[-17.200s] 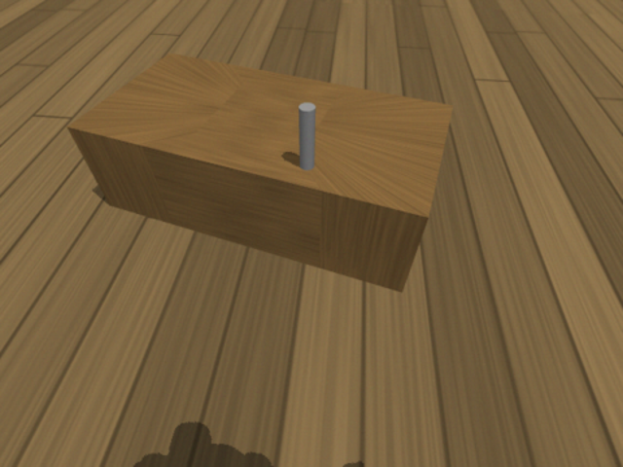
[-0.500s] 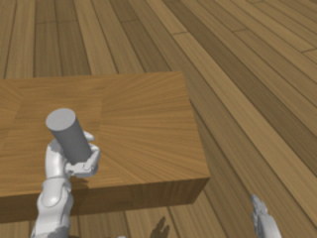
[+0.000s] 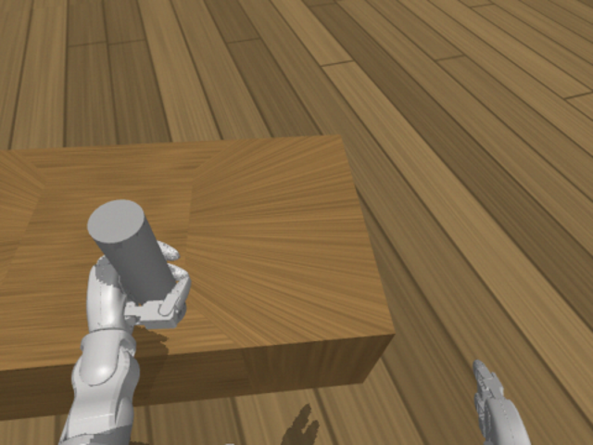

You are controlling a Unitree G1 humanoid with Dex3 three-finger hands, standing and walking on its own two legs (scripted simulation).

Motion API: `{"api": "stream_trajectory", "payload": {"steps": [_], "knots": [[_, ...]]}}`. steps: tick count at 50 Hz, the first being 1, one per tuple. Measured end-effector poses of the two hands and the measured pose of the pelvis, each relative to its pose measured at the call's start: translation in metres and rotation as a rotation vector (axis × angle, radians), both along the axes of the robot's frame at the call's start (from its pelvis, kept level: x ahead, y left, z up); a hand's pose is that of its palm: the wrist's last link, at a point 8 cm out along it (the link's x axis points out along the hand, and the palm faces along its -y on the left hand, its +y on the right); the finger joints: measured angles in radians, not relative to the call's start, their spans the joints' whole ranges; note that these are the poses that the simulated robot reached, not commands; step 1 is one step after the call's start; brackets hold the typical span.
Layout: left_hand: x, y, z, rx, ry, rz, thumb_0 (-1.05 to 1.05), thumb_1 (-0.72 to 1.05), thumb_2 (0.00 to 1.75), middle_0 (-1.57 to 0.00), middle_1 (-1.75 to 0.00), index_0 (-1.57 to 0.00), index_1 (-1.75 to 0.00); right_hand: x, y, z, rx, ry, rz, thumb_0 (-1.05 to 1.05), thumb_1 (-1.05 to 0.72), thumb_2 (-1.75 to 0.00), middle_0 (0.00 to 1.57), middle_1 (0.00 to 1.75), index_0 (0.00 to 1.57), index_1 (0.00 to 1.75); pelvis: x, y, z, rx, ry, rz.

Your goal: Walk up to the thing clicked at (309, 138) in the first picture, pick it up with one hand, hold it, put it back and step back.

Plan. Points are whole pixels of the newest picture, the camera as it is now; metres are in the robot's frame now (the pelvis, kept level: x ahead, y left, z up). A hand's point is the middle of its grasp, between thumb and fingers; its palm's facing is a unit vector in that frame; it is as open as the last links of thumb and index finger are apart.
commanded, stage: hold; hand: left
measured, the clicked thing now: (147, 274) +0.32 +0.17 +0.08
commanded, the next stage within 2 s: crouch in 0.72 s
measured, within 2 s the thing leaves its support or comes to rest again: neither
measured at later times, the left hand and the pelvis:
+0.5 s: hand (156, 285) +0.32 +0.17 +0.06, palm faces +0.15 -0.99 -0.02, open 6.9 cm; pelvis +0.00 +0.00 +0.00, yaw +0 degrees
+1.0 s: hand (162, 284) +0.32 +0.16 +0.05, palm faces +0.14 -0.99 +0.00, open 6.9 cm; pelvis +0.00 +0.00 +0.00, yaw +0 degrees
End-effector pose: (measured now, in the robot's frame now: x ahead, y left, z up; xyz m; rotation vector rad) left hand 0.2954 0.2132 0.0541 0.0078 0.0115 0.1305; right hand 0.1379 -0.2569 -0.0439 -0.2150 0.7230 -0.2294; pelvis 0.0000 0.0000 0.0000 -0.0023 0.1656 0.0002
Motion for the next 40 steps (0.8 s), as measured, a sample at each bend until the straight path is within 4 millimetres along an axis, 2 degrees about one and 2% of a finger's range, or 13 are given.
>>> {"api": "stream_trajectory", "payload": {"steps": [7,12,17,26,34,40], "knots": [[0.001,0.005,-0.006,-0.006,0.015,0.020,-0.01,-0.12,1.24,-0.93,-1.09,-0.96,-1.12,-0.002,-0.001,0.001,0.002,0.000,-0.005,-0.01,0.53,-0.05,0.06,0.05,0.06,0.05,-0.002,-0.001,0.000,0.001,0.000,-0.001],[-0.006,0.008,-0.012,0.000,0.035,0.019,-0.01,-0.12,1.24,-0.93,-1.09,-0.96,-1.12,-0.006,-0.002,-0.001,-0.001,0.012,-0.003,-0.01,0.53,-0.05,0.06,0.05,0.06,0.05,-0.003,-0.001,-0.001,0.001,0.003,-0.001],[-0.012,0.004,-0.010,-0.001,0.019,0.010,-0.01,-0.12,1.24,-0.93,-1.09,-0.96,-1.12,-0.005,-0.001,-0.002,-0.003,0.010,0.007,-0.01,0.53,-0.05,0.06,0.05,0.06,0.05,-0.004,-0.001,-0.002,0.001,0.004,0.001],[-0.003,0.007,0.004,0.012,-0.024,0.017,-0.01,-0.12,1.24,-0.93,-1.09,-0.96,-1.12,0.000,0.001,0.004,0.002,-0.025,0.005,-0.01,0.53,-0.05,0.06,0.05,0.06,0.05,-0.004,-0.001,0.000,0.002,-0.008,0.004],[-0.003,0.001,-0.005,-0.003,0.028,-0.003,-0.01,-0.12,1.24,-0.93,-1.09,-0.96,-1.12,-0.010,0.000,-0.002,0.010,0.017,-0.004,-0.01,0.53,-0.05,0.06,0.05,0.06,0.05,-0.004,-0.001,0.001,0.002,-0.003,-0.001],[-0.004,-0.001,-0.007,-0.005,0.020,0.012,-0.01,-0.12,1.24,-0.93,-1.09,-0.96,-1.12,-0.003,-0.001,0.001,-0.001,-0.003,0.000,-0.01,0.53,-0.05,0.06,0.05,0.06,0.05,-0.004,-0.002,0.000,0.003,-0.002,-0.003]]}}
